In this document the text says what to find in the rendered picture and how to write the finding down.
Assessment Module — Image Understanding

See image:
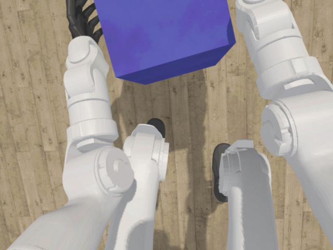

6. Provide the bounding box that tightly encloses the carton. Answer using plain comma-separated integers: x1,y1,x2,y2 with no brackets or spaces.
94,0,236,85

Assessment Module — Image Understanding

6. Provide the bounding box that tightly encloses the robot left thigh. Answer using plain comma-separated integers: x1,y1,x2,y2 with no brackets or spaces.
104,132,169,250

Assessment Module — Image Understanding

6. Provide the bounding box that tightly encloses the robot right foot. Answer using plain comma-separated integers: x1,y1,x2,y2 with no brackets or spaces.
212,143,230,202

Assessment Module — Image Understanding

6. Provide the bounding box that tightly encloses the left robot forearm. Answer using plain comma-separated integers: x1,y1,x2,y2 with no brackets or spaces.
63,36,119,169

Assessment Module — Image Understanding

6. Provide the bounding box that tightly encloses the right robot upper arm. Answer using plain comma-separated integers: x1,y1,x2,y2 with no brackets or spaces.
260,90,333,246

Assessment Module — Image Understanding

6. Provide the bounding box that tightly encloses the right robot forearm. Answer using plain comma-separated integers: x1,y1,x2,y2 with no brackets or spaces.
236,0,333,101

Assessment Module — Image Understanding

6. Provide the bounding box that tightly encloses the left robot upper arm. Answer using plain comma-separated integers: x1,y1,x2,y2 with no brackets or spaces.
6,146,134,250

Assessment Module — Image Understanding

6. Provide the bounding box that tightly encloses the left robot hand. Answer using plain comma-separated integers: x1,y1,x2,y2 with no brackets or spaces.
66,0,103,44

